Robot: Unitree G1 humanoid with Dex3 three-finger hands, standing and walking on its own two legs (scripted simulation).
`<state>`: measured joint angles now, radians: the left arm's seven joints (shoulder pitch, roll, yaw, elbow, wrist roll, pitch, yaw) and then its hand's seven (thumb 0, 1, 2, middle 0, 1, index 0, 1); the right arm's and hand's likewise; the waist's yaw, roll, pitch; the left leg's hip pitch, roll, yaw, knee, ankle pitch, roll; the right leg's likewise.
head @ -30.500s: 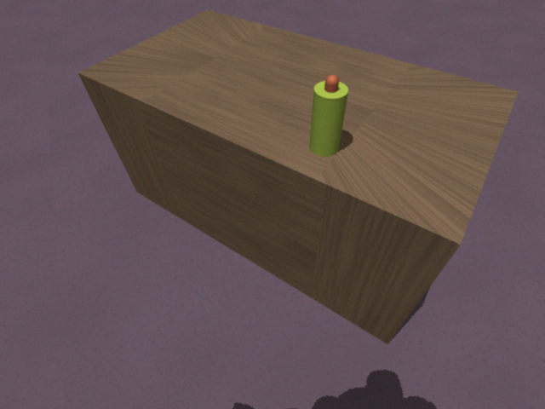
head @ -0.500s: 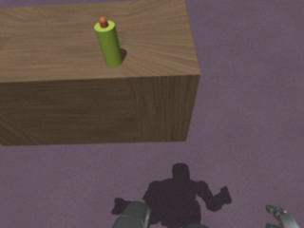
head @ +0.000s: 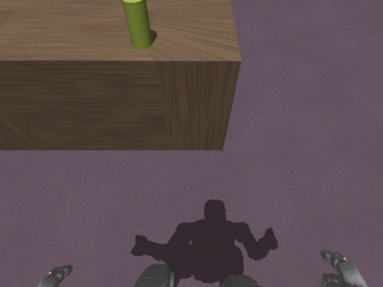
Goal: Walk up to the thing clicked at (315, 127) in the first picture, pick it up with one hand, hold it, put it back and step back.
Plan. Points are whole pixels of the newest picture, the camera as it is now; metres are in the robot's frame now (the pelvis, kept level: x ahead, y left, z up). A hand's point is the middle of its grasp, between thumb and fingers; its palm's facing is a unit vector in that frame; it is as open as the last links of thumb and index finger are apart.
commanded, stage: step back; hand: left
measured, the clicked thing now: (137, 17) +0.96 +0.24 +0.00
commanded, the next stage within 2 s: stand in 1.36 s
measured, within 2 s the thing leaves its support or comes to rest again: neither
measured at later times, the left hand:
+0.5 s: hand out of the picture -0.10 +0.28 -0.14, palm faces +0.10 -0.90 -0.41, open 7.4 cm
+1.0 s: hand out of the picture -0.10 +0.27 -0.14, palm faces +0.07 -0.93 -0.36, open 7.4 cm
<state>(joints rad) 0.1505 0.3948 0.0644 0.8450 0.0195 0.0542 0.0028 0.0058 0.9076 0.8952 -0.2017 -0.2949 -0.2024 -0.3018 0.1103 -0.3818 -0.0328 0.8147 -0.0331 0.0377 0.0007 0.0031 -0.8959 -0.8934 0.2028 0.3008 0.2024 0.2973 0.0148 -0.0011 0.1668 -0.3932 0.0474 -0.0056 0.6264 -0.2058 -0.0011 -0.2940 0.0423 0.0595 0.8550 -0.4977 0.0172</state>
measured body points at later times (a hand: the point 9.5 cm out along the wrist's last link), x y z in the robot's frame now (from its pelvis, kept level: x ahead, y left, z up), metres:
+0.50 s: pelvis -0.14 -0.01 +0.00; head -0.12 -0.01 +0.45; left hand -0.10 +0.33 -0.11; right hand -0.05 -0.31 -0.12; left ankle -0.17 +0.11 -0.72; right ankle -0.07 -0.12 -0.70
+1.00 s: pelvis -0.14 +0.01 +0.01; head -0.13 +0.01 +0.46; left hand -0.10 +0.32 -0.12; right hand -0.03 -0.29 -0.12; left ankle -0.13 +0.13 -0.72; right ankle -0.12 -0.12 -0.72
